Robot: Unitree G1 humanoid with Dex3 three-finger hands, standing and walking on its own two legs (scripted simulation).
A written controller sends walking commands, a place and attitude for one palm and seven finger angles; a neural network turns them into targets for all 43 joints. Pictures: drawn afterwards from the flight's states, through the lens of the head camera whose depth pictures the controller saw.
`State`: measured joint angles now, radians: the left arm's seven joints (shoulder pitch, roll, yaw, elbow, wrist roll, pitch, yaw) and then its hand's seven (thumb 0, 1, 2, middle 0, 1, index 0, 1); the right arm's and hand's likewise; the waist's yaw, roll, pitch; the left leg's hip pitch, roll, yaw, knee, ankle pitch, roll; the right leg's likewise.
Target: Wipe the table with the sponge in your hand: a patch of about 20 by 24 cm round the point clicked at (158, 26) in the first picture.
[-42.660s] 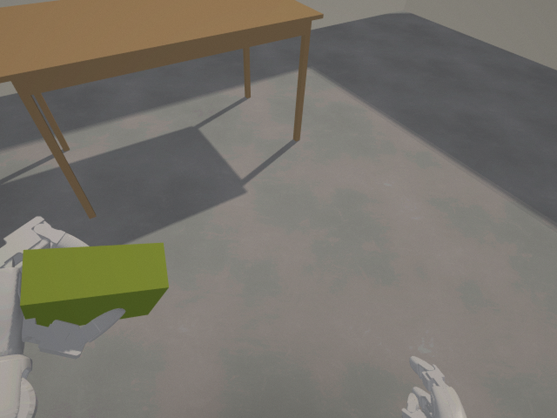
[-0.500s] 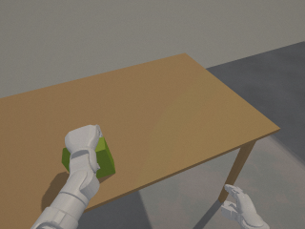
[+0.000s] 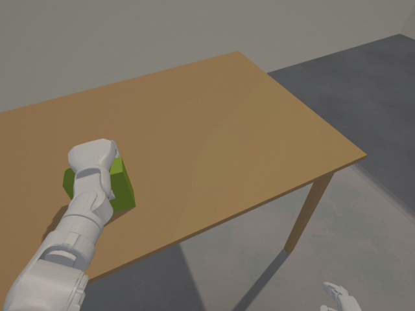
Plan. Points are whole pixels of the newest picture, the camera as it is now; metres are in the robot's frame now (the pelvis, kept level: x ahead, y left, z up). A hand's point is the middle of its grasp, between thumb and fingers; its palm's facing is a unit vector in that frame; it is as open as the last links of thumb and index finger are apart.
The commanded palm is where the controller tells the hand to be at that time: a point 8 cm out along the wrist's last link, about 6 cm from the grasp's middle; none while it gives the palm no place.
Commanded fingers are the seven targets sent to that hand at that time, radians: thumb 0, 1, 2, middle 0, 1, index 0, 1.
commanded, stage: wipe forward along the middle lane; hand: left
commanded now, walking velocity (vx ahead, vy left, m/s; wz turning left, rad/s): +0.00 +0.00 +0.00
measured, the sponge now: (105, 194) +0.37 +0.26 -0.01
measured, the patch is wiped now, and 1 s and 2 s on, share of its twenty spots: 0.80 0.80 0.80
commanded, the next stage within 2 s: slide back across to the first lane in 0.88 s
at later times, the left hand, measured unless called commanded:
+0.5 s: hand (101, 159) +0.42 +0.27 +0.05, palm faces -0.08 -0.04 -1.00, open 9.5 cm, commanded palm +0.41 +0.28 +0.09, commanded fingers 0.00 0.10 1.30 -1.20 -1.60 -1.20 -1.60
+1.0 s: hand (97, 144) +0.47 +0.30 +0.05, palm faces -0.11 -0.02 -0.99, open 9.5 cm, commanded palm +0.46 +0.30 +0.09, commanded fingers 0.00 0.10 1.30 -1.20 -1.60 -1.20 -1.60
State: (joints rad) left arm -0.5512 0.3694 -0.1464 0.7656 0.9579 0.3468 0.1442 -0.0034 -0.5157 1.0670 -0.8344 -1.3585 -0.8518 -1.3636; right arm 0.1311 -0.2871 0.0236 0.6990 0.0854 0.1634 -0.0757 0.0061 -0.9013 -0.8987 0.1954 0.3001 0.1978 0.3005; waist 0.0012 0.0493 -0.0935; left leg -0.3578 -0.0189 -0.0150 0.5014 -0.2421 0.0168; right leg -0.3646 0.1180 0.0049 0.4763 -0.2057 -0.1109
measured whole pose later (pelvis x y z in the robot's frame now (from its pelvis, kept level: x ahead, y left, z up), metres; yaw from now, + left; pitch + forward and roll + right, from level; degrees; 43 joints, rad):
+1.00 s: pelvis +0.01 +0.03 -0.01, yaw +0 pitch +14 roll -1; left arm -0.94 0.48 -0.06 1.23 1.02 0.26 0.23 0.01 -0.53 1.09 -0.83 -1.36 -0.85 -1.38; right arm 0.27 -0.27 0.01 0.75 0.06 0.13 -0.04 0.00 -0.90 -0.90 0.20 0.30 0.20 0.30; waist -0.10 0.04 -0.13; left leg -0.58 -0.03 -0.01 0.61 -0.28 0.04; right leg -0.56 0.11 0.00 0.53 -0.22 -0.07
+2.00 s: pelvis +0.04 +0.07 +0.00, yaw +1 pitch +10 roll -2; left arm -0.58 0.47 -0.06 0.82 0.99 0.24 0.19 -0.01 -0.46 1.06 -0.76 -1.42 -0.77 -1.47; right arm 0.21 -0.27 -0.01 0.70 0.07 0.21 -0.01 0.00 -0.90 -0.90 0.20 0.30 0.20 0.30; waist 0.00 0.05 -0.13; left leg -0.39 -0.07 -0.02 0.52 -0.30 0.09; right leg -0.35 0.07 0.01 0.43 -0.24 -0.03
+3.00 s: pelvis +0.04 +0.06 +0.00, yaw +0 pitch +3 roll -1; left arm -0.11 0.40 -0.14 0.23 0.94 0.43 0.18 0.02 -0.44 1.05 -0.71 -1.47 -0.76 -1.46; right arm 0.05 -0.27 0.03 0.62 0.09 0.18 0.00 0.01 -0.90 -0.90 0.19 0.30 0.20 0.30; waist 0.06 0.07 -0.10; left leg -0.22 -0.07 -0.01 0.46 -0.29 0.08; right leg -0.21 0.07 0.03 0.41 -0.25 -0.04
